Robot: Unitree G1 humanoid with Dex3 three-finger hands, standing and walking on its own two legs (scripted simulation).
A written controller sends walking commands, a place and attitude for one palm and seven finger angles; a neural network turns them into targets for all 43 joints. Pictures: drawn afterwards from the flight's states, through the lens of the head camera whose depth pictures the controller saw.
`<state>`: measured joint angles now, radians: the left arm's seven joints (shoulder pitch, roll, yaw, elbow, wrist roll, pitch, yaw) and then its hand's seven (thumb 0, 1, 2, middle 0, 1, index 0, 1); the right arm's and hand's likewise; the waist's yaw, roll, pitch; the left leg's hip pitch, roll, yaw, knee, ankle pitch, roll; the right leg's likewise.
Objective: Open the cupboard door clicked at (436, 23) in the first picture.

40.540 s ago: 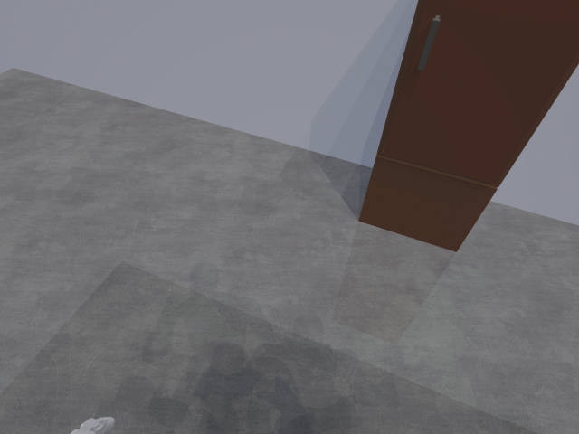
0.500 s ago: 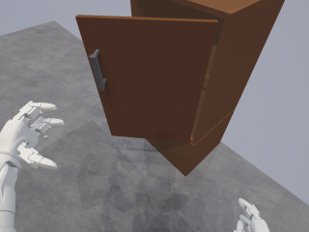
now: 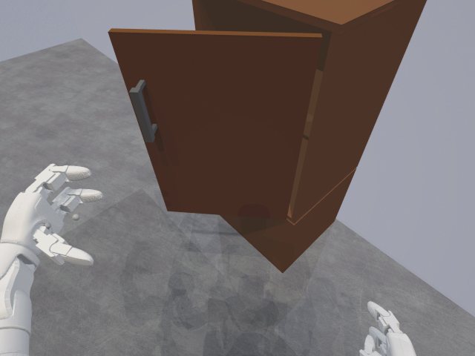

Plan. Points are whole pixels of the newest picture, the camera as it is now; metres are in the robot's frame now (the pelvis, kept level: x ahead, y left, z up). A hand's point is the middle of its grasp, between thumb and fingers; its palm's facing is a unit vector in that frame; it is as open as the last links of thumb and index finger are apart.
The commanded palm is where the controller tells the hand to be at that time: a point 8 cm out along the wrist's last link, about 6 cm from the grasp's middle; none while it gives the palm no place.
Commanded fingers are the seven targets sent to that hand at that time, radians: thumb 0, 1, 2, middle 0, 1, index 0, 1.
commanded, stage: move the hooked fingers beside the handle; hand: left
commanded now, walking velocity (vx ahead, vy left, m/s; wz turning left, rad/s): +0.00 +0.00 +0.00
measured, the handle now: (145, 112) +0.59 +0.25 +0.10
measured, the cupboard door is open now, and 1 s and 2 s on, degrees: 42 42 42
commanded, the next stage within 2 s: none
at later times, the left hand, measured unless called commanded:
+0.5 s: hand (86, 179) +0.37 +0.29 +0.11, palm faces +0.00 -1.00 +0.03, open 14.0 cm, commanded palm +0.34 +0.34 +0.11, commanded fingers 0.00 -0.50 0.30 -0.30 -1.20 -0.30 -1.20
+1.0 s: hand (100, 152) +0.44 +0.29 +0.11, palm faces -0.02 -1.00 +0.02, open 14.0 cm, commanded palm +0.42 +0.35 +0.10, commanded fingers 0.00 -0.50 0.30 -0.30 -1.20 -0.30 -1.20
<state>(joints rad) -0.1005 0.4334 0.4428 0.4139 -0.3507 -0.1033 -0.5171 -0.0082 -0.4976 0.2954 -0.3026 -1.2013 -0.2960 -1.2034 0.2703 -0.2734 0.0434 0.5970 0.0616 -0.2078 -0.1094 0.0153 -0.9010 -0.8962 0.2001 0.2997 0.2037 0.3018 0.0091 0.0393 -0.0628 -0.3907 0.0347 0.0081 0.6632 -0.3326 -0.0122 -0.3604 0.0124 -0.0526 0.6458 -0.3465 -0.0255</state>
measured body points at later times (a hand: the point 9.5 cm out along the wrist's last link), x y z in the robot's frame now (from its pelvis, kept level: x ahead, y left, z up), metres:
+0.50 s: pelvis -0.01 +0.02 -0.01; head +0.03 +0.02 +0.44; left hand +0.37 +0.35 +0.11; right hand +0.09 -0.25 -0.10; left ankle +0.00 +0.13 -0.72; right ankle -0.01 -0.10 -0.72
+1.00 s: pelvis -0.01 +0.03 -0.01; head +0.07 +0.05 +0.43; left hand +0.43 +0.35 +0.11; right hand +0.06 -0.24 -0.11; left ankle +0.00 +0.13 -0.72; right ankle -0.01 -0.10 -0.72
